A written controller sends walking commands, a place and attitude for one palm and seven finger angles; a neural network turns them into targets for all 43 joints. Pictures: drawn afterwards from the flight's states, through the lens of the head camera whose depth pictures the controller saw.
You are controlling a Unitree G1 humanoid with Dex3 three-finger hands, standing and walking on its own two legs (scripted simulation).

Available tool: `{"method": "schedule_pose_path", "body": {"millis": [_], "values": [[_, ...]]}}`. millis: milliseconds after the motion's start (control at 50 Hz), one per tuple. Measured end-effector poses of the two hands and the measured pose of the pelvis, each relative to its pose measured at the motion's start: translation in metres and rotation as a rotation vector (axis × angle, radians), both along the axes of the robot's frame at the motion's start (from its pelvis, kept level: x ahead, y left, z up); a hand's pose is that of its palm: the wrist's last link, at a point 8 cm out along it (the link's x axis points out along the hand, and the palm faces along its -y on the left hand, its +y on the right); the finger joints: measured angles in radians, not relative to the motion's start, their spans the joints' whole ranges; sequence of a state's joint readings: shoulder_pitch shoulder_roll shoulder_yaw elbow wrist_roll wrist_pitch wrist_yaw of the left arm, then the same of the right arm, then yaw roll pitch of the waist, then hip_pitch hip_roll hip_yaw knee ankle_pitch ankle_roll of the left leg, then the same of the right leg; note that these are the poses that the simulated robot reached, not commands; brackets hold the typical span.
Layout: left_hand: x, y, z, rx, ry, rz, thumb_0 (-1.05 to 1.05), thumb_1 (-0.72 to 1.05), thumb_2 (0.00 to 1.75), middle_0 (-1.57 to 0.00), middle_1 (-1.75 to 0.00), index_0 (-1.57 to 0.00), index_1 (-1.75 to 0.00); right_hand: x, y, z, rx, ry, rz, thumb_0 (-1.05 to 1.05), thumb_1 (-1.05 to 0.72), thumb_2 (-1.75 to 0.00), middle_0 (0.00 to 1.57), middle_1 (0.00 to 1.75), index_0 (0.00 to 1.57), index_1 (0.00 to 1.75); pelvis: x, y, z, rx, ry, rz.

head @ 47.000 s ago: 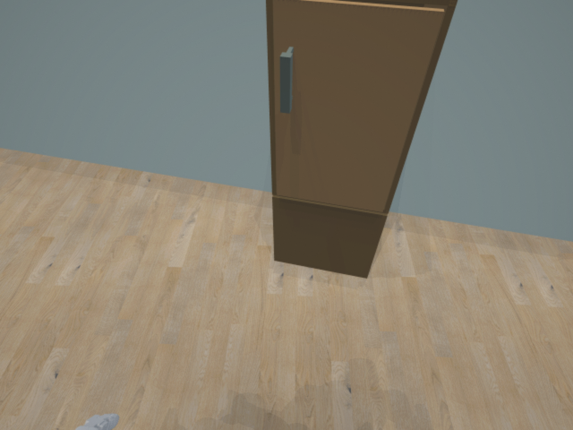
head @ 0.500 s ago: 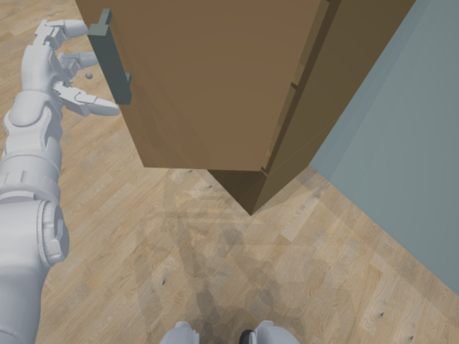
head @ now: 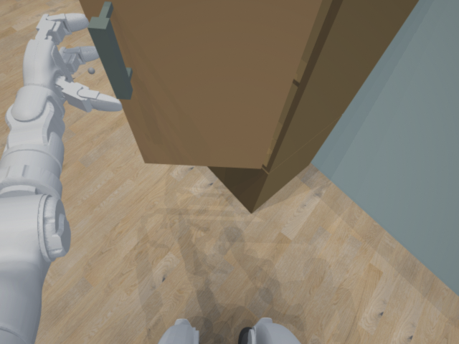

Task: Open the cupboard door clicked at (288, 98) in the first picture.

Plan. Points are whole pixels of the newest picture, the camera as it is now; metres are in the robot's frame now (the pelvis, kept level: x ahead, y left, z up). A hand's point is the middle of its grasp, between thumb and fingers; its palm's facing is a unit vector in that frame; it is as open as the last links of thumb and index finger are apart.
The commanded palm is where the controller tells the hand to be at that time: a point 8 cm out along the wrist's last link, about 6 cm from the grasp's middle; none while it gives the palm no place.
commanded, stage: move the hooked fingers beside the handle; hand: left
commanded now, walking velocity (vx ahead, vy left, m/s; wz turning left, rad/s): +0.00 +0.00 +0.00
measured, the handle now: (116, 54) +0.57 +0.17 +0.12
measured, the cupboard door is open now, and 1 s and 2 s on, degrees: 48 48 48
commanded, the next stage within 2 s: none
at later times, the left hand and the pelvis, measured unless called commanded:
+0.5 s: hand (87, 67) +0.53 +0.21 +0.12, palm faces -0.02 -1.00 -0.02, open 14.8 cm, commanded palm +0.51 +0.23 +0.12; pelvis +0.01 +0.00 +0.00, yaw -2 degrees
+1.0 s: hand (82, 67) +0.53 +0.22 +0.12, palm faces -0.07 -1.00 +0.00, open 14.3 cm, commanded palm +0.51 +0.26 +0.12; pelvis +0.01 +0.01 +0.00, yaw -4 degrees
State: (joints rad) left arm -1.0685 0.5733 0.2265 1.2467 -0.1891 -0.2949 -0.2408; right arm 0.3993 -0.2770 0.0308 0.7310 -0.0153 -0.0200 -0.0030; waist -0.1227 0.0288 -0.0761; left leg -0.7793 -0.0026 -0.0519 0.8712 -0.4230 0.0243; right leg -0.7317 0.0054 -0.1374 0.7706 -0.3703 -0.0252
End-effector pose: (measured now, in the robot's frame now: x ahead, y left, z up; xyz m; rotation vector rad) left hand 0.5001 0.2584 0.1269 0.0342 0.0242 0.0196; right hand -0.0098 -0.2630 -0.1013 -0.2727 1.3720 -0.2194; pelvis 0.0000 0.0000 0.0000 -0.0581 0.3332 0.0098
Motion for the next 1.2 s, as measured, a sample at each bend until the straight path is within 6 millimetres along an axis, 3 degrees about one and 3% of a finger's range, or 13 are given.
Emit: {"method": "schedule_pose_path", "body": {"millis": [320,820,1200], "values": [[0.007,0.005,0.000,-0.013,0.002,-0.024,-0.01,-0.50,0.30,-0.14,-1.15,-0.11,-1.15,-0.014,-0.001,0.005,-0.014,0.026,-0.044,0.00,-0.91,-0.90,0.20,0.30,0.20,0.30,0.003,0.000,0.000,0.000,0.008,-0.021],[0.012,0.014,-0.001,-0.026,-0.002,-0.069,-0.01,-0.50,0.30,-0.21,-1.17,-0.19,-1.15,-0.008,0.005,0.010,-0.031,-0.008,-0.099,0.00,-0.91,-0.90,0.20,0.30,0.21,0.30,0.010,0.005,0.003,-0.002,0.007,-0.060],[0.010,0.027,-0.003,-0.036,0.004,-0.094,-0.01,-0.50,0.30,-0.29,-1.19,-0.28,-1.19,-0.023,0.007,0.014,-0.050,0.007,-0.139,0.00,-0.91,-0.90,0.20,0.30,0.21,0.30,0.005,0.008,0.002,-0.004,0.010,-0.083]]}}
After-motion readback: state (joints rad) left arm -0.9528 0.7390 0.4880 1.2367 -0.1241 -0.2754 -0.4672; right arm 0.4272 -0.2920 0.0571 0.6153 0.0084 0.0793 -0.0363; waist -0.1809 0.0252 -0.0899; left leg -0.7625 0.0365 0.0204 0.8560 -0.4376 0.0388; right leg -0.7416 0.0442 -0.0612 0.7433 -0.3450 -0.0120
